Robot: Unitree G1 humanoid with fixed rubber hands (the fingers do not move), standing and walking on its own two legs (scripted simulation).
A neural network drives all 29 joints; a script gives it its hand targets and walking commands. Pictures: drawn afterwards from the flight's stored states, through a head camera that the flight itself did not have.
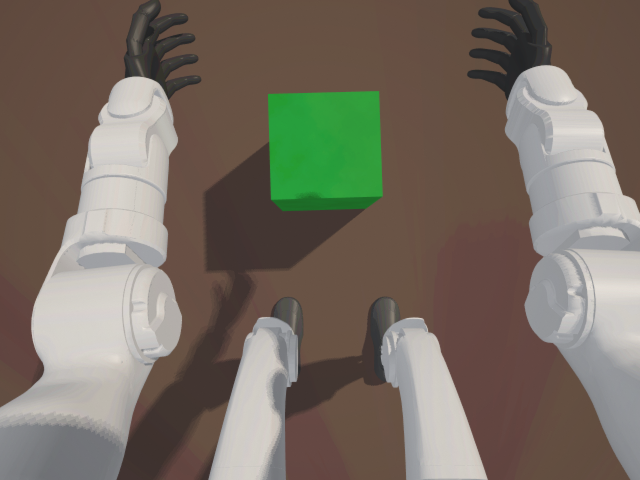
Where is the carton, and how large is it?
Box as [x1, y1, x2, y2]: [268, 91, 382, 210]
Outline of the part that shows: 378,91 268,94 271,199 282,210 365,208 382,196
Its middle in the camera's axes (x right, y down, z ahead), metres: +0.00 -0.17 +0.85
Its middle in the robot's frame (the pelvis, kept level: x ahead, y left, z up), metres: +0.54 +0.02 -0.53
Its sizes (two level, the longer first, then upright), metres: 0.210 0.200 0.250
